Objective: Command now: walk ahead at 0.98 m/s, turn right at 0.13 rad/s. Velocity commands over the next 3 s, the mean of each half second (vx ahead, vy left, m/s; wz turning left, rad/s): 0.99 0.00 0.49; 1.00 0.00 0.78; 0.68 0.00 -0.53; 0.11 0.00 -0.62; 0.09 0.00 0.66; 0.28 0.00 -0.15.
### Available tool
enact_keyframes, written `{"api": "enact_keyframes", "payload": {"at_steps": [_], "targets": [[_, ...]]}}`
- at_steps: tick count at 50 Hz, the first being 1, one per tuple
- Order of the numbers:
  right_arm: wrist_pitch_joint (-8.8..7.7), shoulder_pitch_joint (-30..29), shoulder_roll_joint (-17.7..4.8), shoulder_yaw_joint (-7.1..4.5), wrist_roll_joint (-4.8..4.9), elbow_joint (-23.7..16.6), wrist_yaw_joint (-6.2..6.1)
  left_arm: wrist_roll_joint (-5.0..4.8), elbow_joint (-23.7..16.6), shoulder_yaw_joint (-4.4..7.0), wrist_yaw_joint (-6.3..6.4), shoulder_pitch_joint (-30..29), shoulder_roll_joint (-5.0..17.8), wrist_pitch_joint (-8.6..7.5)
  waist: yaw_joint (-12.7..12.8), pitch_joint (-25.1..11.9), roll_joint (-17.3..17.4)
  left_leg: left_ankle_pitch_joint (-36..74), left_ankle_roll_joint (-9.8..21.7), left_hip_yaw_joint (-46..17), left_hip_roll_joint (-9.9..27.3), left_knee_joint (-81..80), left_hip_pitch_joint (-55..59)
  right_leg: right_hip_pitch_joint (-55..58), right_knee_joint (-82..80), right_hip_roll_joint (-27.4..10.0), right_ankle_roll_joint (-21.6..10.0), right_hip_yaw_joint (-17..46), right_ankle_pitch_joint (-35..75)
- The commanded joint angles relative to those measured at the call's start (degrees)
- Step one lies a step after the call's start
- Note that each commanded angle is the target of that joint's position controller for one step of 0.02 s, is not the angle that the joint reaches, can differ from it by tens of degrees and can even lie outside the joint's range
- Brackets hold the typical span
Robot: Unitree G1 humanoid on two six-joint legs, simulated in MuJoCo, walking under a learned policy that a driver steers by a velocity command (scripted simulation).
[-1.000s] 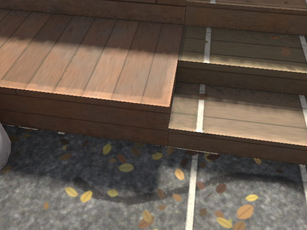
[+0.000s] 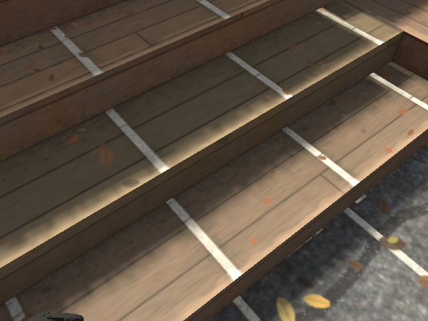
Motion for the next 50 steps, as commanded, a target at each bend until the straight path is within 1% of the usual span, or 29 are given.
{"api": "enact_keyframes", "payload": {"at_steps": [1, 6, 8, 9, 10, 11, 13, 15, 18, 20, 22, 24, 26, 27, 28, 30, 31, 32, 33, 34, 36, 37, 40, 43, 45, 46, 48, 49, 50], "targets": [[-1.77, -4.78, -2.24, 0.79, 0.94, -2.75, 0.71, 0.57, -6.55, -2.26, -1.15, -4.15, -1.09, -0.97, 6.29, 7.33, 5.19, 8.15, 9.25, -12.47, 13.06, -17.48, -5.64, -2.95, -13.77, -3.89, 1.09, 0.05, 7.55], [-1.65, -0.50, -10.50, -0.64, 1.44, -1.23, 0.83, 0.08, -6.49, -2.82, -0.04, -9.04, 0.19, -2.69, 5.44, 4.08, 5.61, 47.19, 7.77, -8.66, 11.89, -12.71, -1.55, 19.11, -31.71, 1.59, 1.70, -6.99, 9.04], [-0.60, -0.18, -11.69, -0.75, 1.55, -0.73, 0.05, 0.55, -1.75, -1.19, 2.01, 6.67, 3.23, -3.15, 13.10, -6.14, 8.80, 57.76, 6.71, -8.30, 10.61, 9.52, -0.43, 36.88, -35.94, 4.36, 0.75, -6.75, 4.88], [-0.50, -1.50, -10.06, -0.29, 1.93, -1.68, -0.12, 1.28, 1.10, 0.15, 3.41, 17.19, 6.25, -3.17, 18.02, -11.73, 9.03, 45.41, 6.29, -8.34, 7.34, 26.06, -11.29, 52.43, -35.02, -0.45, 1.57, -3.82, 3.40], [-0.32, -0.28, -0.12, 1.68, 0.77, -3.64, 0.01, 2.32, 2.77, 1.28, 4.45, 23.68, 11.56, -3.49, 14.95, -16.84, -6.04, -6.91, 6.31, -8.78, 1.61, 47.32, -24.37, 62.54, -35.27, -16.78, 4.03, 12.83, -0.10], [0.20, 7.16, 1.45, 2.01, 4.50, -5.37, -0.37, 2.27, 2.19, 1.85, 4.52, 23.19, 13.67, -2.76, 10.56, -25.48, -14.73, -10.49, 6.61, -11.95, -0.74, 62.19, -34.05, 65.13, -45.67, -27.07, 0.25, 36.17, -3.72], [1.48, -1.49, -0.20, 1.66, 2.62, -5.33, -0.17, 0.89, 1.68, 0.22, 3.58, 13.79, 3.87, -3.01, 8.60, -9.83, -3.53, -0.34, 6.28, -10.72, 3.94, 68.80, -39.98, 49.25, -47.34, -20.15, -1.04, 22.87, -6.30], [2.66, -3.73, 1.74, 1.71, 1.19, -5.35, 0.80, 0.18, 3.53, -0.62, 3.09, 10.85, 0.38, -3.70, 4.39, -3.85, 0.53, 1.81, 5.55, -11.20, 6.11, 69.76, -38.34, 37.89, -49.46, -15.20, 0.81, 10.65, 6.12], [5.33, -8.06, 6.26, 2.31, 0.70, -8.88, 1.17, -1.16, 7.76, -1.21, 2.40, 14.50, -2.33, -5.22, 1.78, -2.66, -3.52, -1.19, 5.79, -9.01, 4.95, 85.90, -45.93, 33.65, -49.39, -17.45, 0.20, 3.41, 14.16], [6.51, -19.37, 10.72, 3.94, 0.76, -14.51, 0.07, -0.36, 11.85, -1.30, 2.34, 19.78, -3.27, -5.57, 3.00, 0.89, -6.23, -7.68, 8.02, -9.43, 3.39, 108.39, -63.10, 35.63, -51.49, -20.21, -1.28, 3.04, 7.74], [7.11, -27.90, 11.45, 5.11, 1.55, -20.05, -1.89, 0.32, 14.47, -1.80, 2.39, 21.99, -3.97, -5.91, 1.40, 5.82, -2.02, -12.32, 10.58, -12.35, 2.36, 114.74, -75.09, 36.08, -56.73, -21.41, 0.53, -0.44, -0.84], [6.90, -35.91, 11.84, 7.02, 1.67, -24.72, -2.13, 0.15, 16.27, -2.89, 2.65, 20.98, -4.85, -5.20, -1.34, 11.52, 4.41, -9.61, 11.26, -8.76, 1.49, 98.04, -72.01, 27.66, -62.10, -14.39, 6.11, -10.22, -1.29], [8.16, -33.54, 7.25, 6.93, 1.29, -24.73, -0.75, -1.65, 15.18, -3.35, 4.70, 19.00, -1.68, -4.55, -3.04, 10.33, 5.42, -7.14, 9.73, -0.43, 0.71, 77.10, -52.61, 19.32, -67.96, -9.74, 4.94, -20.35, 23.10], [8.14, -26.21, 5.79, 6.76, 1.14, -22.21, -0.37, -3.41, 12.04, -3.98, 5.81, 13.57, -0.34, -5.01, -7.02, 4.70, 4.17, -5.13, 10.02, 4.95, -1.47, 68.53, -33.58, 15.01, -62.76, -7.37, 4.60, -26.04, 56.32], [8.36, -22.21, 3.83, 6.14, 1.60, -20.36, -0.12, -5.17, 10.70, -2.60, 6.77, 16.37, 6.15, -5.69, -7.66, -4.43, 0.58, -3.29, 9.85, 8.26, -4.83, 65.67, -20.49, 18.75, -56.35, -10.16, 2.04, -23.72, 86.15], [8.71, -0.79, -1.37, 3.42, 0.98, -15.53, -0.52, -5.10, 6.89, 1.69, 6.30, 9.29, 16.86, -4.55, -16.99, -18.89, -8.58, -11.62, 11.43, 3.66, -6.77, 57.66, -7.90, 33.12, -27.45, -14.75, 1.05, -19.30, 111.82], [7.12, 1.75, -4.81, 1.80, 0.95, -14.88, -0.07, -4.69, 4.44, 2.18, 4.77, 9.88, 15.19, -3.52, -15.33, -21.59, -7.01, -16.70, 13.48, -3.40, -9.92, 44.01, -1.12, 31.68, -6.86, -14.46, -0.47, -16.30, 99.59], [5.58, -6.60, -7.02, -0.25, 2.49, -14.39, 0.20, -1.52, 3.89, 0.75, 2.88, 8.48, 4.95, -3.01, -8.70, -10.47, 3.44, -11.26, 16.05, -19.00, -8.28, 23.22, -1.79, 16.72, 16.54, -4.72, 2.31, -11.56, 24.40], [6.24, -11.74, -13.61, -1.95, 2.21, -13.60, -0.03, 1.37, -5.42, -1.07, 1.59, 8.50, -1.74, -4.01, 0.09, -9.22, 22.41, 11.40, 21.21, -53.97, 2.36, 8.02, 4.95, -8.63, 38.84, 5.77, 6.05, -4.94, 0.40], [6.19, -12.42, -10.78, -1.51, 2.87, -15.07, -0.73, 3.19, -9.08, -1.83, 1.12, 10.06, -2.83, -5.59, 1.97, -11.99, 12.69, 0.36, 22.86, -65.38, 6.21, -0.23, 6.33, -14.71, 48.07, 4.62, 4.80, 1.42, 2.12], [5.13, -9.29, -4.29, 0.09, 0.76, -10.12, -1.19, 1.99, -10.12, -3.14, 1.77, 6.77, -5.30, -6.19, 4.20, 1.21, 3.36, -2.85, 20.78, -59.32, 5.31, -1.88, -5.51, -21.99, 54.96, 3.29, 4.45, 0.48, -0.72], [4.07, -7.80, -4.02, -0.05, 0.00, -7.82, -1.10, 2.15, -12.54, -3.88, 2.58, 1.88, -7.20, -5.14, 4.13, 3.85, 1.63, 1.91, 20.78, -51.51, 3.37, 0.25, -8.65, -25.48, 59.38, 3.53, 3.95, 0.56, -6.09], [1.83, -5.41, -1.45, 1.15, 1.06, -4.73, -0.24, 2.33, -14.94, -5.91, 4.89, -2.32, -10.54, -2.12, 6.36, 7.59, -0.66, 15.21, 15.29, -34.80, -0.75, 0.88, -15.78, -28.42, 54.41, 0.41, 3.21, -2.95, -14.30], [-0.01, 3.98, -2.72, 1.12, -0.10, -1.03, -0.82, 2.83, -22.90, -7.53, 5.38, -17.06, -13.07, -2.53, 2.12, 8.25, 2.92, 19.68, 15.74, -35.31, 0.14, -4.51, -12.93, -36.22, 49.20, -0.75, 3.13, -6.40, -24.92], [1.34, 0.82, -3.99, 0.21, 1.83, -2.19, -2.24, 2.50, -24.60, -8.49, 4.96, -17.18, -12.47, -2.01, 4.02, 3.08, -1.11, 30.64, 14.90, -26.24, 0.28, -17.74, -19.60, -10.14, 15.60, -1.82, 2.12, -10.21, -17.78], [1.33, -2.39, -2.74, 0.60, 4.11, -4.14, -2.44, 1.02, -20.50, -7.44, 5.00, -9.90, -11.21, -1.91, 6.72, -6.04, -2.61, 63.77, 14.21, -21.04, -2.00, -15.41, -28.56, 19.72, 6.95, 3.82, 2.52, -15.69, -7.88], [-1.69, -6.36, -14.80, -3.46, 3.94, -6.43, -1.58, -2.04, -15.55, -2.65, 6.06, 10.85, -3.70, -0.79, 17.56, -21.93, 9.36, 105.08, 11.93, -23.89, 5.50, 5.72, -16.06, 38.78, 3.13, 5.59, 2.49, -12.88, -5.88], [-2.86, -12.90, -15.40, -4.56, 3.62, -7.51, -1.04, -2.27, -10.35, -0.03, 6.25, 22.59, 0.60, -0.27, 25.17, -26.26, 8.15, 110.88, 9.07, -23.16, 6.57, 22.89, -8.28, 41.45, -7.47, 5.66, 1.08, -12.88, -6.21], [-4.18, -19.45, -11.61, -4.71, 2.06, -9.70, -0.06, -2.29, -4.40, 2.12, 6.10, 30.36, 5.41, -0.39, 29.03, -24.45, -2.86, 74.95, 6.03, -19.66, -2.52, 55.33, -12.47, 45.52, -21.01, 4.64, -4.45, -4.94, -6.96]]}}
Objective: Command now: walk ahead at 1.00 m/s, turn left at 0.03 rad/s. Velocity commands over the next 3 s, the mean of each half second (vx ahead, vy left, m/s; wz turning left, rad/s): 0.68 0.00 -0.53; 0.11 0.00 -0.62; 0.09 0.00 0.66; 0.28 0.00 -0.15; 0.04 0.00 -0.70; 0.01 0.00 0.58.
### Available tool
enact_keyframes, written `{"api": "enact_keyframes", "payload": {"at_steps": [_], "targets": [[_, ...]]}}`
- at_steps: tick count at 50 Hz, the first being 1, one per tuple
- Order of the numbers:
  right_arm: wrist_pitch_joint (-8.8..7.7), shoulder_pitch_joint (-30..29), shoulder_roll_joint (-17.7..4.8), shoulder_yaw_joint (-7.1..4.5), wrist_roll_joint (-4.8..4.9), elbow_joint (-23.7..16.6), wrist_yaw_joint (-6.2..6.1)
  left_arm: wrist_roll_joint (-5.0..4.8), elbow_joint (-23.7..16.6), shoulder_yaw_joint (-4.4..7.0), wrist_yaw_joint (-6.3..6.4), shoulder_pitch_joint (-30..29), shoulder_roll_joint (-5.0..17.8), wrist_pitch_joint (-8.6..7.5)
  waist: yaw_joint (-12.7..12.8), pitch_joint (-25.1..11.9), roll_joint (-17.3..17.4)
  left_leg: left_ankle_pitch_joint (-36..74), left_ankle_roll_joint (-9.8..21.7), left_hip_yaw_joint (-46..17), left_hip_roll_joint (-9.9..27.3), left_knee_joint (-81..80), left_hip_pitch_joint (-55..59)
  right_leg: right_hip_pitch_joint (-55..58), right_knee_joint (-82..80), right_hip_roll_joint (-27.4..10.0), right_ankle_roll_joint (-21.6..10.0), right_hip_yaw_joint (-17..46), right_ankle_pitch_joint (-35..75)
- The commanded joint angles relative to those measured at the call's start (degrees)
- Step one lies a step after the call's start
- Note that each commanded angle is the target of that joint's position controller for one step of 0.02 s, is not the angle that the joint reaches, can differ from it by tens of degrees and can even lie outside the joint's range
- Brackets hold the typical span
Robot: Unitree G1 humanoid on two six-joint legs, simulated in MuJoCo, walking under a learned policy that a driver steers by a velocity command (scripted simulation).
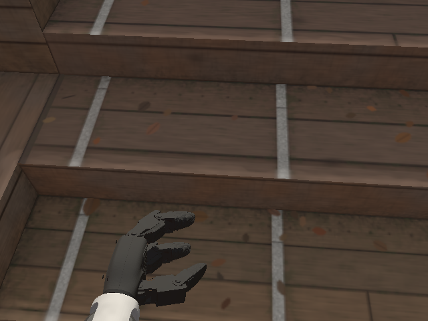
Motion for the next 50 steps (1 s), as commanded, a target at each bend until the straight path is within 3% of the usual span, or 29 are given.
{"api": "enact_keyframes", "payload": {"at_steps": [1, 2, 3, 4, 5, 7, 9, 13, 14, 15, 17, 18, 19, 20, 21, 23, 25, 27, 31, 34, 39, 41, 42, 43, 44, 45, 46, 48, 50], "targets": [[-5.48, -22.18, -0.17, -0.73, -2.29, -15.90, 2.45, -0.72, 15.47, 11.42, 0.94, 36.68, 23.14, 0.87, 16.60, -21.40, -29.81, -9.74, -7.44, -0.83, -10.72, 68.65, -35.98, 60.36, -34.82, -9.95, -13.00, 37.16, 22.28], [-5.11, -10.23, 3.25, 1.06, -4.13, -18.21, 3.03, -1.01, 13.34, 11.20, 0.38, 24.41, 18.08, 0.69, 4.15, -22.00, -20.30, -10.30, -4.59, -4.81, -5.83, 79.22, -43.26, 56.55, -42.27, -14.32, -17.75, 55.91, 1.65], [-4.02, -11.66, 4.28, 2.16, -5.40, -18.48, 3.71, -1.54, 14.14, 9.89, -0.37, 19.26, 11.68, 0.64, 1.73, -17.01, -11.21, -8.81, -3.96, 1.18, -0.91, 88.10, -47.77, 50.71, -46.72, -13.07, -18.54, 59.95, -20.71], [-2.67, -16.56, 6.77, 3.60, -6.49, -21.57, 3.44, -2.08, 17.77, 8.78, -0.70, 20.51, 6.86, 0.06, -0.07, -7.11, -3.68, -11.06, -3.20, 3.12, 2.06, 93.34, -54.44, 43.12, -49.61, -11.84, -16.40, 56.12, -26.34], [-1.39, -22.01, 9.14, 5.02, -7.79, -24.33, 2.67, -1.92, 20.80, 8.60, -0.77, 22.13, 5.78, -1.08, -0.77, -0.84, 0.64, -14.84, -2.70, 3.43, 4.36, 96.94, -60.33, 36.68, -47.15, -10.13, -13.75, 47.47, -19.02], [1.01, -26.58, 12.97, 7.14, -5.93, -27.07, 1.04, -1.62, 27.00, 8.55, -1.25, 28.30, 5.61, -2.42, -0.79, 5.26, -0.15, -22.79, -2.24, 4.57, 7.90, 99.09, -68.09, 30.59, -45.52, -5.90, -9.71, 30.02, -5.08], [1.37, -35.69, 11.78, 8.29, -4.07, -31.71, -0.21, -1.34, 27.81, 7.85, -1.86, 28.12, 7.40, -3.23, -1.25, 12.62, 0.51, -26.48, -4.82, 11.13, 9.77, 84.77, -67.81, 21.10, -52.09, -3.51, -8.10, 23.66, 4.69], [0.02, -46.82, 11.34, 9.73, -4.56, -39.40, -0.78, -0.63, 29.92, 9.14, 0.24, 36.75, 14.16, -3.01, 3.05, 6.68, -2.57, -30.34, -6.03, 14.87, 11.70, 68.78, -65.24, 29.37, -60.17, -4.73, -8.66, 25.00, 27.86], [0.30, -44.86, 12.02, 10.31, -4.53, -39.71, 0.21, -1.17, 27.19, 10.15, 1.10, 34.16, 15.90, -1.85, 2.31, -0.22, 0.17, -22.01, -5.53, 15.69, 12.13, 50.70, -41.82, 24.27, -65.21, -4.95, -8.21, 21.90, 35.51], [0.29, -39.71, 11.59, 9.33, -2.85, -36.56, -0.46, -2.39, 25.56, 10.19, 1.25, 33.41, 14.71, -1.23, 0.31, -7.54, -0.91, -20.08, -5.46, 19.83, 6.27, 41.72, -18.07, 18.90, -60.04, -1.51, -7.27, 18.13, 61.85], [2.30, -17.76, 5.38, 5.51, -1.39, -31.52, -1.99, -3.70, 20.62, 14.86, -0.23, 26.62, 27.19, -2.74, -10.73, -22.05, -13.23, -11.26, -5.50, 13.67, 5.50, 28.52, -4.55, 35.02, -37.56, -3.53, -3.55, 20.58, 98.07], [2.00, -10.61, -0.07, 3.13, -1.58, -27.88, -2.16, -4.44, 18.53, 15.77, -1.85, 21.96, 26.19, -4.19, -14.54, -26.46, -9.42, -4.78, -3.80, 10.52, 8.18, 16.36, 1.40, 38.45, -21.77, -2.79, 0.06, 22.60, 88.70], [0.97, -10.57, -5.56, 1.38, -2.38, -25.79, -2.13, -2.89, 16.93, 14.30, -3.05, 23.15, 16.63, -5.25, -9.93, -27.48, 8.54, 29.93, 1.49, -5.04, 25.94, 12.10, 12.96, 25.30, 3.87, 6.55, 3.66, 15.95, 4.03], [1.50, -13.53, -5.54, 0.91, -3.96, -25.95, -2.34, -3.79, 13.34, 14.05, -2.33, 27.63, 16.59, -4.14, -7.10, -36.31, 15.67, 56.16, 10.04, -26.88, 39.89, 6.28, 12.79, 15.61, 31.67, 8.53, 5.67, 17.65, -6.16], [1.46, -19.36, -2.93, 0.96, -3.77, -25.62, -2.25, -2.00, 12.68, 14.02, -1.72, 26.57, 15.92, -2.58, -2.43, -31.86, 9.95, 38.10, 9.43, -24.93, 36.98, 4.52, 8.24, 11.05, 37.75, 4.50, 5.30, 12.93, -2.73], [0.33, -22.65, 5.82, 2.54, -2.37, -20.42, -2.20, 1.42, 13.10, 13.03, -1.34, 23.38, 11.17, 0.37, 2.07, -12.24, -1.97, 3.34, 2.96, -11.06, 29.42, 2.09, -3.69, 2.72, 35.84, -0.64, 4.58, 9.63, 3.05], [-0.30, -20.18, 6.21, 2.04, -2.08, -14.74, -2.60, 1.18, 12.29, 11.93, -1.11, 20.15, 8.69, 3.45, 4.02, -2.17, -2.58, -9.27, -0.28, -1.92, 27.70, -3.18, -13.73, -0.33, 38.82, -1.59, 3.84, 9.44, 1.61], [-0.33, -17.12, 7.11, 1.83, -2.48, -9.48, -1.89, 0.27, 9.76, 10.09, -0.49, 16.82, 5.35, 4.93, 6.10, 1.12, -0.40, -8.12, -3.32, 5.26, 27.60, -6.46, -15.61, -5.26, 36.91, -3.26, 3.32, 10.03, 2.57], [-1.02, -19.45, -1.20, 0.52, -3.73, -9.60, -2.64, 0.95, 6.89, 10.66, -1.02, 13.02, 10.26, 6.23, 6.58, -2.83, 2.17, 13.44, -3.10, 18.50, 30.00, -10.98, -12.87, 2.74, 18.38, -4.59, 4.07, 5.46, 7.94], [-0.65, -21.15, -3.63, -0.13, -3.92, -11.12, -1.67, 1.22, 5.76, 11.01, -0.66, 10.73, 11.31, 6.87, 6.29, -4.46, 2.33, 7.79, -4.70, 24.44, 29.02, -9.90, -9.77, 6.79, 13.64, -6.31, 2.60, 4.00, 10.94], [2.91, -20.40, -8.33, -1.63, -1.61, -15.54, 0.40, -1.14, 3.47, 11.06, -1.05, 4.17, 11.76, 7.89, 2.50, -2.29, 1.52, 11.47, -9.13, 30.54, 31.01, -6.71, -4.70, 20.30, -12.43, -6.31, 2.14, -2.65, 8.97], [5.99, -11.96, -9.34, -2.11, -0.31, -13.07, 0.81, -0.93, 4.62, 11.83, -1.28, 7.51, 13.37, 5.91, 0.80, -4.79, 1.85, 27.28, -8.34, 29.62, 28.79, 3.99, 1.47, 27.73, -24.72, 1.05, 2.60, -7.50, 0.64], [7.42, -10.84, -9.62, -2.08, 0.77, -12.76, 0.37, -0.01, 7.23, 12.08, -1.41, 13.81, 12.93, 4.25, 3.51, -5.90, 1.08, 27.16, -9.30, 30.42, 26.54, 12.66, -0.73, 37.36, -36.54, 3.72, 2.69, -7.49, 9.33], [7.29, -9.36, -8.15, -1.57, 0.92, -13.31, -0.06, 1.50, 7.92, 12.72, -1.48, 18.06, 14.48, 2.92, 6.48, -7.39, -1.32, 5.73, -10.88, 29.03, 23.26, 24.19, -15.01, 51.27, -39.16, -0.41, 2.91, 1.47, 26.32], [6.69, -12.18, -1.31, -0.57, 0.02, -16.34, 0.02, 1.42, 7.83, 13.46, -1.56, 21.27, 19.68, 1.98, 5.71, -6.45, -9.31, -35.01, -12.92, 27.83, 17.92, 41.04, -29.75, 57.47, -34.51, -14.02, 1.99, 15.19, 76.32], [6.93, -8.14, 1.34, 0.33, 2.00, -17.03, -0.87, 1.52, 7.68, 12.79, -1.91, 25.78, 22.32, 2.04, 6.67, -22.93, -12.54, -35.65, -15.81, 17.18, 14.42, 57.26, -28.65, 63.88, -34.29, -28.67, -8.83, 25.59, 107.22], [7.55, -7.04, 3.63, 1.52, 2.37, -14.33, -1.64, 1.20, 8.03, 11.08, -1.18, 22.54, 18.10, 2.05, 6.14, -27.10, -8.95, -27.76, -16.69, 10.38, 13.89, 60.12, -22.09, 54.57, -40.79, -30.29, -13.01, 24.79, 78.96], [7.88, -16.22, 3.64, 1.21, -0.16, -16.18, -1.40, -0.19, 6.03, 8.34, -0.22, 6.71, 11.06, 2.29, 0.87, -10.00, -11.11, -22.18, -15.75, 8.21, 14.31, 58.53, -20.59, 34.10, -47.02, -23.55, -9.99, 16.43, 37.02], [9.09, -14.70, 0.27, -0.61, -1.74, -15.85, -1.35, -0.63, 5.76, 7.32, 0.77, 5.69, 9.55, 1.60, -1.25, -3.51, -10.09, -22.54, -14.28, 9.22, 11.81, 57.11, -20.02, 30.07, -45.97, -21.22, -7.16, 9.46, 44.03]]}}
Over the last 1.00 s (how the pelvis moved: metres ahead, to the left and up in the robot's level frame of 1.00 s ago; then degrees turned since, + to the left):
0.81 0.19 0.18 41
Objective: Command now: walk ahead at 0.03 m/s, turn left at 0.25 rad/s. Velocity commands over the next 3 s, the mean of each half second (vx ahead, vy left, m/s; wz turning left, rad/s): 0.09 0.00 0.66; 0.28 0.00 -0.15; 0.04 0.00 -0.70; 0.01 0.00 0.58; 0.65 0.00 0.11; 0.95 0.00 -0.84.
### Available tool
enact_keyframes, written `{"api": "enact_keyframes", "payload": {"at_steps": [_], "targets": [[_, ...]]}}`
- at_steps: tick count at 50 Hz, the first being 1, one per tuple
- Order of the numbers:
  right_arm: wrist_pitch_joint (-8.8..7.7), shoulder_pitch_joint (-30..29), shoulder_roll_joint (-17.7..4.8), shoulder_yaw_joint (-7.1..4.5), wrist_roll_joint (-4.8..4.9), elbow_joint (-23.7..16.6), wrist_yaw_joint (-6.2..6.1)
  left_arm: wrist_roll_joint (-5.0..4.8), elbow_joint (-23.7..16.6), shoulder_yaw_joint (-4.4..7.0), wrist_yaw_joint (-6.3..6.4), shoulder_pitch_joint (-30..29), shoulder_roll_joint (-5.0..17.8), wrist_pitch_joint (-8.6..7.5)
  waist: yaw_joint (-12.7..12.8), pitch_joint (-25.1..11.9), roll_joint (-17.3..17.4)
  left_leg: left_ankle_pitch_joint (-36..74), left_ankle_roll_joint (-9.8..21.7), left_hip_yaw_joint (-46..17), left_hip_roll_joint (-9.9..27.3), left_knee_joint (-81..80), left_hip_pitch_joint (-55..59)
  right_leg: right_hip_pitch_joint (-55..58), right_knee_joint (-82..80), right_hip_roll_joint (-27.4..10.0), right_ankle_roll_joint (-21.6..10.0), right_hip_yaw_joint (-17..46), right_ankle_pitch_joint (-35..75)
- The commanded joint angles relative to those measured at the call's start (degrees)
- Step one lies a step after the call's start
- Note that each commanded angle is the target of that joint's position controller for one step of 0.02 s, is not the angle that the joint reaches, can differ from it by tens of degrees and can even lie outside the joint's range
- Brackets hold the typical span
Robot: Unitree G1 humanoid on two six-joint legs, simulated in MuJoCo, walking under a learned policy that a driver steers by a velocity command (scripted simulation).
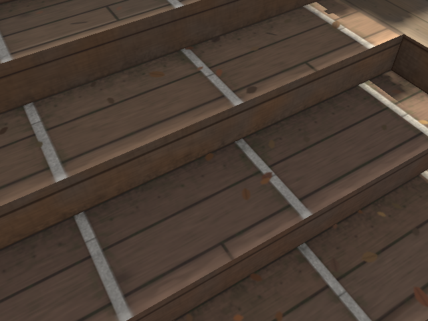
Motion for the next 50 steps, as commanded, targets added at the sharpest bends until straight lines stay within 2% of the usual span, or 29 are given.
{"api": "enact_keyframes", "payload": {"at_steps": [1, 4, 8, 11, 12, 14, 16, 17, 18, 19, 20, 21, 22, 24, 28, 30, 33, 34, 35, 36, 37, 38, 39, 40, 41, 43, 44, 47, 50], "targets": [[0.56, 1.74, -5.07, -1.91, -1.58, -4.72, -0.12, -0.37, -6.24, 1.27, 1.68, -3.87, 6.79, -2.19, -1.22, -4.50, -6.49, 1.25, 1.42, -2.66, -2.60, 2.23, 1.88, 3.75, -14.74, -18.45, -8.53, 8.71, 42.81], [0.66, -2.20, -3.53, -1.80, -1.53, -7.32, -0.39, 0.31, -5.28, 3.02, 2.44, 2.37, 11.00, -2.33, 1.69, -9.97, -6.12, -2.71, 2.08, -2.55, -4.47, 6.36, -6.51, 17.08, -12.67, -20.85, -11.51, 7.82, 48.19], [1.66, -6.38, -3.36, -1.97, -2.30, -10.41, -0.55, 0.83, -6.45, 3.67, 3.78, 2.10, 10.95, -1.54, 2.38, -9.62, -11.15, -8.84, 3.06, -2.66, -3.11, 3.75, -10.03, 17.79, -13.99, -23.06, -11.30, 5.72, 35.22], [1.92, -6.00, -1.47, -0.81, -2.05, -11.87, -0.36, 0.79, -8.02, 3.46, 3.89, -3.32, 10.66, -1.19, -0.45, -7.93, -12.22, -7.06, 4.86, -1.46, -0.66, -18.53, -0.52, 9.64, -12.92, -21.33, -6.15, -0.62, 24.66], [2.01, -5.52, -2.23, -0.94, -1.14, -11.37, -0.32, 0.50, -8.21, 3.50, 3.67, -3.40, 10.78, -0.84, 0.07, -7.82, -13.55, -5.03, 5.03, -0.06, -1.27, -26.04, 2.97, 8.51, -12.63, -21.60, -5.25, -1.36, 22.93], [1.64, -2.87, -2.79, -1.08, -0.97, -9.88, -0.48, 0.08, -7.64, 3.93, 2.78, -2.35, 11.41, 0.52, 0.22, -8.75, -13.39, 3.75, 5.39, 3.39, -2.30, -39.49, 8.14, 9.15, -8.99, -22.46, -3.48, -2.11, 19.54], [-0.14, -0.02, -3.81, -1.72, -1.78, -7.10, 0.09, -2.24, -5.19, 4.38, 0.99, 1.08, 10.45, 2.91, -0.85, -5.43, -1.66, 12.45, 6.36, 1.65, -6.86, -60.59, 11.36, 8.88, 9.43, -15.44, 1.21, -7.12, 6.78], [-0.87, 1.11, -8.19, -2.51, -2.48, -8.04, 0.67, -1.59, -5.30, 4.54, 0.33, 3.97, 9.61, 3.89, -0.01, -4.20, 8.14, 31.57, 8.95, -14.03, 1.21, -58.38, 21.21, -11.85, 27.13, -12.62, 5.42, -5.34, -17.59], [-1.39, 3.48, -14.61, -3.75, -1.50, -11.38, 0.56, 0.67, -8.83, 3.25, 0.04, 3.62, 5.82, 4.04, -0.58, -8.94, 13.92, 82.60, 15.38, -28.86, 13.22, -49.78, 25.61, -25.14, 45.42, -5.71, 10.58, 0.83, -21.11], [-1.52, 2.95, -19.73, -5.55, -1.80, -12.08, -0.28, 0.92, -11.82, 2.62, 0.17, -3.64, 6.41, 2.46, -6.25, -15.76, 16.26, 58.31, 25.34, -42.46, 17.98, -61.18, 24.64, -27.51, 60.14, -2.38, 10.73, 6.68, -20.71], [-1.30, 1.26, -19.11, -5.36, -2.64, -11.03, -0.52, 1.47, -13.40, 2.55, 0.14, -12.00, 6.14, 0.82, -6.47, -8.76, 11.75, 19.46, 27.26, -40.90, 14.07, -66.74, 22.11, -36.99, 69.79, -2.62, 9.64, 10.05, -13.56], [-1.42, 0.55, -16.37, -4.39, -2.98, -9.68, -0.58, 2.07, -13.57, 2.27, -0.28, -15.13, 5.93, -0.20, -5.18, -0.63, 9.50, -8.08, 24.86, -36.15, 8.18, -68.22, 20.26, -44.71, 71.36, -3.93, 7.98, 9.98, -9.94], [-2.16, 2.46, -13.88, -3.33, -2.08, -8.18, -0.07, 1.88, -13.36, 2.16, -0.58, -14.52, 6.91, -0.67, -4.46, 3.81, 8.35, -13.58, 23.54, -35.57, 5.69, -67.89, 18.65, -48.73, 74.19, -3.99, 6.83, 9.27, -8.35], [-3.64, 7.41, -10.06, -2.11, -1.73, -5.11, 0.33, 2.49, -12.99, 1.42, -1.21, -13.00, 6.25, -0.94, -3.54, 4.05, 3.01, -15.69, 22.20, -35.12, 3.78, -67.02, 20.18, -53.24, 79.23, -2.46, 5.18, 8.54, -6.98], [-7.10, 14.58, -9.36, -1.76, -1.96, 3.10, 1.07, 2.94, -14.42, -1.47, -1.18, -14.53, 1.27, -0.93, -2.66, 2.96, 3.16, -16.05, 20.81, -31.11, 4.43, -68.04, 25.12, -63.95, 84.65, -1.68, 0.87, 5.69, -10.41], [-7.12, 14.55, -7.09, -0.81, -2.19, 6.28, 1.17, 2.01, -17.04, -2.98, -0.66, -18.00, -0.64, -0.54, -1.58, 6.12, 4.82, -7.17, 18.98, -23.85, 2.46, -72.85, 17.71, -60.36, 76.74, -2.72, -0.12, 2.64, -11.37], [-6.54, 12.06, -7.78, -0.29, -1.40, 7.17, -0.60, 0.06, -19.32, -3.36, -0.74, -17.23, 1.52, 0.93, 0.48, 5.36, 4.26, 23.03, 18.80, -14.59, 4.82, -86.04, 10.13, -36.84, 52.90, -3.89, -2.79, -0.74, -14.28], [-6.65, 4.94, -7.92, 0.16, -1.10, 4.06, -0.36, -0.70, -16.30, -3.16, -0.83, -11.78, 1.70, 0.93, 3.47, 1.97, 1.02, 44.75, 17.12, -5.56, 2.77, -85.00, 4.26, -18.80, 42.58, -1.52, -4.70, -3.77, -14.29], [-7.18, 6.39, -10.82, -0.26, -0.22, 3.93, -0.25, -1.22, -12.39, -1.81, -0.33, -5.19, 3.43, 1.32, 4.99, -6.04, 1.08, 79.34, 17.12, -2.48, 3.40, -77.96, 6.83, -5.76, 44.16, 3.07, -5.20, -7.11, -11.08], [-7.70, 6.62, -14.03, -1.27, -0.01, 3.98, -0.37, -1.85, -8.73, -0.94, 0.36, 4.70, 4.58, 1.73, 8.02, -12.57, 4.85, 99.66, 16.19, -2.20, 7.28, -68.71, 14.42, -0.83, 42.47, 4.16, -5.92, -6.23, -10.08], [-7.81, 5.42, -15.17, -1.90, 0.32, 4.18, -0.02, -1.97, -5.84, -0.18, 0.81, 12.46, 6.67, 1.80, 10.40, -17.11, 6.14, 106.99, 14.59, -1.30, 8.49, -57.38, 23.56, 0.33, 35.94, 4.63, -6.70, -4.30, -10.38], [-7.76, 4.66, -15.43, -2.25, 0.74, 3.56, 0.60, -1.08, -4.82, 0.45, 0.58, 14.56, 8.09, 1.56, 11.63, -19.50, 3.90, 105.79, 13.44, 0.44, 7.15, -44.71, 26.70, 4.63, 23.25, 7.11, -7.24, -2.79, -9.27], [-8.00, 4.79, -13.41, -2.38, 0.16, 1.80, 0.58, -0.85, -3.86, 2.04, -0.24, 14.71, 11.55, 1.06, 10.73, -18.20, -0.92, 84.28, 11.54, -1.65, 2.82, -28.17, 21.12, 7.27, 10.69, 5.26, -9.40, 11.73, -11.15], [-7.82, 5.16, -8.02, -1.46, -2.36, -4.50, 2.64, -1.29, -4.74, 4.19, 0.12, 7.36, 18.46, 1.15, 4.64, -16.62, -26.53, 11.82, 6.12, -2.19, -14.99, 0.72, -7.15, 15.17, -11.26, -10.72, -19.42, 54.33, 4.50], [-8.22, 10.35, -5.80, -0.79, -6.08, -3.90, 3.58, -2.54, -6.85, 4.56, 0.85, 1.19, 15.70, 1.20, 1.00, -20.01, -18.04, 9.23, 6.45, -12.20, -12.08, 22.37, -11.57, 12.10, -18.99, -13.59, -20.16, 68.87, 5.04], [-7.57, 3.87, -1.72, 0.90, -6.03, -7.67, 2.51, -1.48, -2.79, 3.78, 0.94, -1.46, 10.45, -0.16, -2.40, -4.86, -1.25, 13.37, 7.09, -9.87, -8.42, 30.29, -20.80, -1.66, -15.99, -8.66, -16.02, 53.33, -15.11], [-7.06, 0.84, -0.80, 1.70, -5.77, -8.89, 1.45, -0.97, 0.18, 3.78, 1.13, 1.49, 9.10, -0.84, -2.09, 0.19, 2.76, 13.48, 7.75, -9.42, -6.79, 30.17, -24.85, -5.70, -13.56, -5.40, -13.83, 43.17, -14.89], [-5.33, 0.13, 2.20, 3.90, -4.81, -10.30, 0.03, -1.35, 4.71, 3.11, 1.20, 5.57, 6.54, -1.48, -3.33, 2.82, 1.66, 15.14, 7.37, -8.70, -3.90, 24.14, -27.93, -8.13, -8.48, 1.97, -9.17, 24.40, 1.68], [-3.74, -1.26, -0.46, 3.45, -5.08, -9.25, -0.22, -1.60, 3.32, 3.49, 1.45, 7.25, 9.75, -2.09, -1.80, -0.82, 2.53, 17.35, 5.03, -3.92, -2.77, 12.50, -28.23, -4.02, -5.93, 2.16, -5.04, 24.21, 20.63]]}}
Over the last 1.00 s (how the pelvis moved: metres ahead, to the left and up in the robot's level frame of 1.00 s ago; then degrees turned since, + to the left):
0.54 -0.14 0.25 -36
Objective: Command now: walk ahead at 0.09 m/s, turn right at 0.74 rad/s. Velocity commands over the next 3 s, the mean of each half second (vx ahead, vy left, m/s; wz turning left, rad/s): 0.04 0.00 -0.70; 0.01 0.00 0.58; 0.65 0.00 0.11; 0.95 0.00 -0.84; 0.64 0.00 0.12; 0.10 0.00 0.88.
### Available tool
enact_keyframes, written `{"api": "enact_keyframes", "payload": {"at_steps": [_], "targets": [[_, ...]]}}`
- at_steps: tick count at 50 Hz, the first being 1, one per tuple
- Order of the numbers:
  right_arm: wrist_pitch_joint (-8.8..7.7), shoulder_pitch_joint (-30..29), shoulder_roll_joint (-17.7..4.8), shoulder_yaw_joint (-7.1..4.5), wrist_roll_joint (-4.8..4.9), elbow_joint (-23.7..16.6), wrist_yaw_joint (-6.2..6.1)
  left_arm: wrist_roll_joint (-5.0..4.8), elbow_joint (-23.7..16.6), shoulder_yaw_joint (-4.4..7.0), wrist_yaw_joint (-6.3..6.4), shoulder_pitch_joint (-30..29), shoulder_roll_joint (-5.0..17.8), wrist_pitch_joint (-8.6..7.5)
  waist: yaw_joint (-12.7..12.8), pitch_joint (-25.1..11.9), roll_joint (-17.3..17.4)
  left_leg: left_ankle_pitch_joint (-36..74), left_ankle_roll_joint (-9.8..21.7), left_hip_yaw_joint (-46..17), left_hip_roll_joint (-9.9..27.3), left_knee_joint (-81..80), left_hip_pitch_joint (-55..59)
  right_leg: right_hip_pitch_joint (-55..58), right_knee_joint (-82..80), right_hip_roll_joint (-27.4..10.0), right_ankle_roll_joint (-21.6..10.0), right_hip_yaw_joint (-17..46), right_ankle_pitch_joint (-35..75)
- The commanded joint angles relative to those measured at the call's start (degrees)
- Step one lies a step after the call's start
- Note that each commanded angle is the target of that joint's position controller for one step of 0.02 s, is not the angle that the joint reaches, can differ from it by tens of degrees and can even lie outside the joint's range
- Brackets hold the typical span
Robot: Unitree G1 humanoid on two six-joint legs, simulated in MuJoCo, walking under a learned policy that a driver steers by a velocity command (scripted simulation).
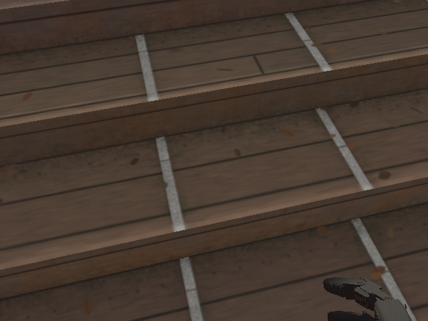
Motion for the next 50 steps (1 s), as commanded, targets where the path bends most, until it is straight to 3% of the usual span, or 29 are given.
{"api": "enact_keyframes", "payload": {"at_steps": [1, 4, 7, 11, 12, 14, 15, 16, 18, 19, 21, 22, 23, 25, 26, 27, 28, 29, 30, 31, 32, 35, 38, 40, 44, 47, 48, 49, 50], "targets": [[1.90, 6.86, -3.89, -1.14, -0.13, 1.19, -0.76, 0.27, -4.98, 0.52, 0.71, -2.06, 4.60, -2.18, -2.10, -2.27, 1.68, 2.58, -2.07, 4.35, 0.40, -2.93, -3.88, 3.83, -10.02, -10.68, 1.82, 19.42, 28.31], [2.97, 2.82, -2.48, -0.96, 0.11, -0.07, -1.75, 0.59, -5.33, 1.51, 1.51, 0.90, 7.66, -1.98, 1.07, -7.08, -5.32, -1.03, -2.48, 1.87, -0.98, 7.27, -14.54, 15.70, -11.07, -11.89, 2.50, 29.11, 20.44], [3.33, -3.24, -2.27, -0.72, 0.02, -1.79, -2.00, 0.08, -5.73, 1.98, 1.35, 1.98, 7.78, -1.89, 3.26, -4.93, -4.13, -4.81, -2.45, 0.35, -1.85, 13.62, -23.06, 21.47, -12.27, -12.90, 0.26, 34.43, 12.78], [3.59, -8.71, -1.32, -0.07, -0.09, -3.66, -1.96, 0.15, -3.93, 2.02, 2.00, 5.55, 7.33, -2.72, 4.79, -2.07, -3.76, -10.90, -2.28, 0.47, -2.87, 16.43, -31.11, 28.47, -12.04, -13.87, -2.49, 38.35, 19.65], [3.88, -9.11, -0.51, 0.26, -0.14, -4.18, -1.90, 0.18, -3.32, 1.97, 2.08, 6.31, 6.76, -2.59, 4.79, -2.32, -4.33, -12.99, -2.11, 0.09, -3.29, 17.75, -32.18, 29.86, -11.59, -13.70, -3.09, 38.52, 23.51], [3.86, -10.49, -1.31, 0.25, 0.30, -5.30, -1.46, 0.18, -2.34, 2.13, 2.19, 7.07, 7.36, -1.98, 4.78, -2.10, -4.63, -15.74, -1.88, 0.75, -3.81, 15.83, -32.50, 31.44, -12.08, -13.85, -4.37, 38.50, 27.50], [4.17, -12.09, -1.01, 0.59, 0.33, -6.64, -1.46, -0.05, -1.53, 2.23, 2.12, 7.17, 7.87, -1.42, 4.75, -1.64, -4.85, -17.04, -2.30, 1.49, -3.59, 8.88, -30.44, 30.55, -13.41, -12.31, -3.86, 37.51, 26.53], [4.44, -13.59, -0.91, 0.64, 0.53, -7.92, -1.46, 0.34, -1.54, 2.38, 2.48, 6.73, 8.08, -0.90, 4.80, -1.81, -6.24, -18.10, -2.45, 2.22, -4.01, 7.35, -28.80, 30.49, -14.29, -12.13, -4.93, 37.88, 29.49], [5.13, -14.43, -1.92, 0.42, 0.81, -10.33, -1.65, 0.22, -1.80, 3.32, 3.80, 6.70, 11.09, -0.36, 3.69, -2.70, -5.97, -20.06, -1.88, 0.17, -2.70, 3.29, -26.54, 33.77, -16.73, -16.07, -5.12, 39.68, 36.77], [5.56, -13.24, -1.60, 0.95, 1.35, -10.37, -1.73, -0.48, -2.50, 3.22, 3.47, 5.32, 11.57, 0.18, 3.14, -2.91, -6.50, -22.89, -1.27, 4.15, -2.13, -6.00, -20.20, 32.55, -21.09, -16.59, -4.71, 35.80, 40.36], [5.82, -8.91, -2.38, 0.55, 2.15, -8.99, -1.59, -0.98, -3.25, 2.98, 3.09, 2.92, 10.61, 0.51, 1.41, -2.81, -7.54, -24.65, 2.20, 5.41, -0.51, -15.94, -4.15, 26.05, -22.80, -17.56, -2.05, 29.11, 45.42], [5.79, -1.95, -3.49, -0.32, 3.69, -5.13, -1.39, -1.32, -4.34, 2.56, 2.37, -0.17, 9.18, 0.73, -0.43, -4.65, -8.43, -25.43, 3.63, 9.75, -1.32, -19.93, 9.36, 20.69, -21.36, -15.60, -0.53, 21.71, 59.17], [5.74, 2.47, -4.06, -1.13, 4.14, -2.59, -1.21, -2.07, -4.49, 2.07, 1.83, -0.80, 8.29, 0.80, -2.11, -7.28, -7.22, -25.57, 4.85, 12.01, -4.19, -23.80, 21.48, 16.94, -19.14, -15.22, 0.50, 19.25, 73.63], [4.85, 12.04, -5.24, -2.41, 4.23, 2.17, -0.79, -3.28, -2.00, 1.62, 0.60, 2.15, 8.14, -0.18, -5.99, -11.55, -3.82, -18.85, 6.10, 9.79, -7.12, -42.19, 35.40, 19.18, -7.77, -15.26, 2.16, 16.26, 80.18], [5.08, 14.78, -8.84, -3.55, 2.58, 3.96, -1.17, -3.49, -3.38, 1.47, -0.64, 2.01, 6.11, 0.17, -6.02, -13.87, 7.89, -14.27, 11.37, -12.48, -0.33, -52.15, 41.84, 9.44, 4.86, -9.42, 6.32, 13.69, 56.44], [6.58, 11.89, -10.07, -3.38, 2.29, 3.40, -2.00, -1.19, -4.68, 1.36, -1.54, 1.15, 5.32, 1.64, -5.34, -15.90, 23.42, -6.34, 19.99, -40.05, 10.79, -70.52, 36.57, 5.73, 23.55, -0.02, 10.14, 8.42, -5.78], [6.77, 4.35, -7.92, -2.97, 3.95, 2.10, -2.09, 2.27, -5.80, 1.12, -1.59, 0.91, 4.27, 2.09, -1.25, -10.09, 18.04, -9.82, 21.55, -49.92, 9.46, -73.28, 29.04, -0.16, 38.62, -1.06, 10.17, 10.88, -10.78], [6.16, -0.71, -8.24, -3.13, 4.09, 1.31, -2.19, 3.31, -8.23, 0.30, -1.42, -1.94, 3.45, 2.04, 1.31, -3.52, 11.93, -21.39, 19.78, -47.04, 7.66, -73.39, 24.48, -7.33, 46.16, -1.95, 9.72, 8.69, -9.36], [5.18, -2.86, -8.65, -3.71, 3.71, 1.63, -2.19, 3.06, -9.63, -0.48, -1.02, -3.68, 2.11, 1.74, 2.55, 1.22, 5.40, -27.03, 17.29, -41.32, 5.94, -72.20, 20.82, -10.87, 47.74, -3.75, 8.68, 7.99, -8.19], [4.11, -2.16, -8.57, -4.06, 3.64, 2.76, -2.29, 3.10, -10.65, -0.96, -0.59, -5.29, 1.63, 1.82, 2.80, 2.86, 0.93, -26.98, 15.06, -34.84, 3.56, -70.74, 18.43, -11.39, 47.24, -5.21, 8.20, 7.39, -6.12], [3.22, -0.90, -8.58, -4.40, 3.72, 3.83, -2.28, 2.84, -10.90, -1.23, -0.24, -5.34, 1.20, 2.00, 3.12, 2.67, -0.65, -24.21, 13.72, -28.44, 1.22, -69.50, 18.25, -11.08, 46.95, -6.01, 8.16, 6.29, -3.30], [1.49, 4.34, -8.63, -4.72, 4.63, 5.98, -2.15, 2.57, -12.69, -2.19, 0.32, -6.77, 0.03, 2.41, 2.32, -0.23, 1.86, -10.20, 12.76, -21.64, -0.94, -68.29, 22.51, -12.68, 45.48, -6.80, 8.29, 4.97, 4.50], [1.29, 8.68, -10.39, -5.51, 4.43, 6.63, -2.82, 2.97, -14.39, -2.44, 0.41, -10.05, -0.03, 2.74, 0.16, -2.89, 3.07, -8.94, 12.09, -23.36, -1.28, -70.17, 30.03, -15.83, 40.92, -7.10, 9.09, 5.69, 6.51], [1.57, 10.27, -11.50, -5.99, 4.18, 6.66, -3.19, 3.17, -15.14, -2.65, 0.41, -12.56, -0.30, 2.94, -1.28, -4.28, 3.66, -9.85, 12.78, -27.46, -0.59, -71.59, 35.13, -20.33, 43.09, -6.62, 9.60, 6.61, 5.66], [2.69, 13.14, -13.34, -7.14, 4.01, 7.41, -3.72, 3.08, -16.68, -2.97, 0.34, -16.73, -0.29, 2.72, -3.26, -2.82, 4.92, -10.04, 11.63, -30.17, -1.08, -74.75, 41.57, -23.97, 33.47, -7.09, 11.85, 7.90, 3.37], [3.44, 13.73, -14.40, -7.82, 3.58, 7.34, -3.87, 2.55, -17.77, -2.88, 0.50, -18.50, 0.69, 2.68, -3.58, -3.38, 4.96, -9.22, 12.43, -34.10, -0.27, -75.55, 44.76, -25.05, 29.27, -7.13, 13.13, 10.65, 1.68], [4.48, 12.29, -14.83, -7.75, 3.25, 6.16, -3.99, 1.82, -17.81, -3.08, 0.34, -18.13, 0.61, 2.79, -3.28, -3.37, 5.92, -7.20, 12.41, -33.61, -1.11, -75.87, 45.09, -24.90, 26.99, -6.78, 13.35, 8.06, -1.83], [5.23, 12.84, -14.89, -7.76, 2.61, 5.05, -3.89, 1.06, -17.52, -3.43, 0.13, -18.48, 0.64, 2.64, -4.34, -4.94, 5.82, -18.57, 12.24, -35.10, -1.46, -79.34, 43.89, -21.83, 22.45, -7.03, 13.09, 8.31, -7.34], [5.42, 13.89, -16.12, -8.12, 1.98, 5.33, -3.55, 1.13, -17.69, -3.55, -0.25, -18.83, 0.91, 2.37, -4.69, -4.63, 6.42, -29.09, 12.80, -37.01, -1.78, -82.31, 41.80, -19.48, 20.24, -6.58, 12.82, 7.87, -9.34]]}}
Over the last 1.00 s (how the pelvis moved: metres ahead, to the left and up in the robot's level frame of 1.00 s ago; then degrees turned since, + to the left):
0.15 0.12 0.13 16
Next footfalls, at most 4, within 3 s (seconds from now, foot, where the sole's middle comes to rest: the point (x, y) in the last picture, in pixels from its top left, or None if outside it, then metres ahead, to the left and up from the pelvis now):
0.50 left None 0.33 0.12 -0.59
1.20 right None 0.38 -0.05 -0.59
1.54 left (156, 282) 0.50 0.19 -0.50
1.66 left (157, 306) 0.47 0.20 -0.60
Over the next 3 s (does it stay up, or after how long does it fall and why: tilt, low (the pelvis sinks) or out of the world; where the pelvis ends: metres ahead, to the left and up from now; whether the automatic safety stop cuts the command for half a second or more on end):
stays up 1.37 -0.13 0.59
